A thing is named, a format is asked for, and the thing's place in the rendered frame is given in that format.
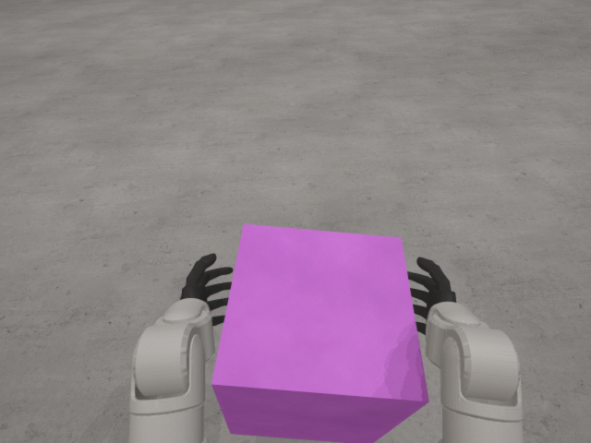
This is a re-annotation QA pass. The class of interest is left robot hand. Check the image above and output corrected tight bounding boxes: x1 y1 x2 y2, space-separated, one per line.
180 253 233 326

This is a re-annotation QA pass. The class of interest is carton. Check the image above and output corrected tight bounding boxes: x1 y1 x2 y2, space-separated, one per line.
211 224 429 443

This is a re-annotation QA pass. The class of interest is left robot forearm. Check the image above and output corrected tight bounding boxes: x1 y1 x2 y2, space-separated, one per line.
128 298 215 443

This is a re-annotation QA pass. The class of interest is right robot forearm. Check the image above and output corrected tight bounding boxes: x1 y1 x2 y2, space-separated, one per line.
426 302 524 443

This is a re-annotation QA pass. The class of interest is right robot hand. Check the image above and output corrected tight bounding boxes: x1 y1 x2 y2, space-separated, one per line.
407 257 456 335

